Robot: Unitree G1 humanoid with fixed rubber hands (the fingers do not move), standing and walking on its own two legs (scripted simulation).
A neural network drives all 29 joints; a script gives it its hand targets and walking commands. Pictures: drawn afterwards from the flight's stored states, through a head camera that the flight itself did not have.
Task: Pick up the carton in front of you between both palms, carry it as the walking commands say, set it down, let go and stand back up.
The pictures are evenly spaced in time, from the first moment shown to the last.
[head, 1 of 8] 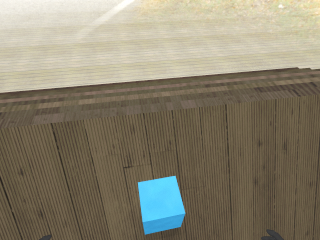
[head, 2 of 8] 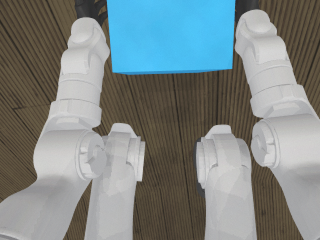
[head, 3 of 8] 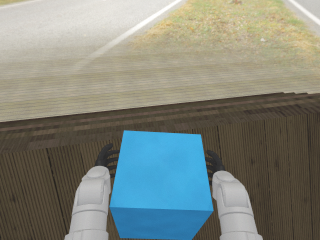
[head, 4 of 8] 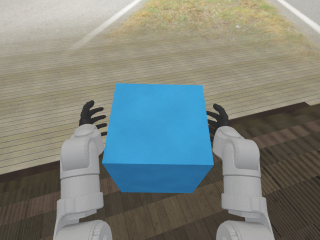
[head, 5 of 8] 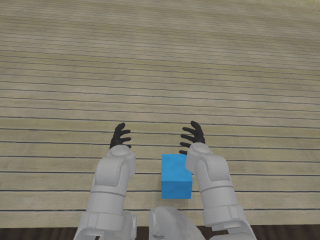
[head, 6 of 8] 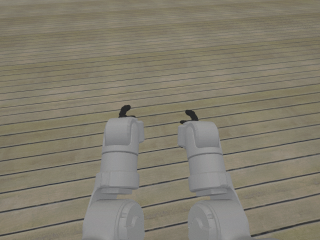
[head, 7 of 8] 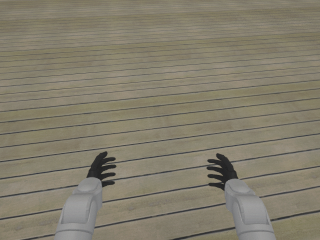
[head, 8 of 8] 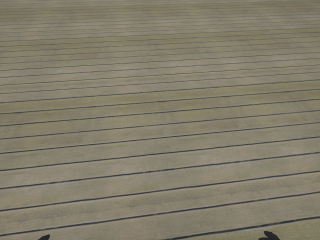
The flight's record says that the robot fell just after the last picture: no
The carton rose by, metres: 0.69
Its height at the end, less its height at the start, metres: -1.54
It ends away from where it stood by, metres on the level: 3.95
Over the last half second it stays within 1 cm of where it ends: yes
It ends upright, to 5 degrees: no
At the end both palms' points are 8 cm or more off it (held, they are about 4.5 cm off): yes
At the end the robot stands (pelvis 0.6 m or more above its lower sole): yes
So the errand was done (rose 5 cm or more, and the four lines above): no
